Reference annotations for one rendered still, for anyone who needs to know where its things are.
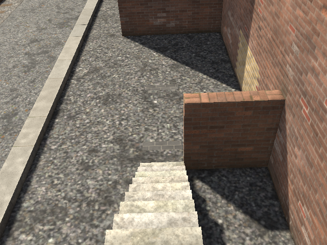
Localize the stairs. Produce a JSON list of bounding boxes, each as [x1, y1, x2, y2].
[[104, 161, 203, 245]]

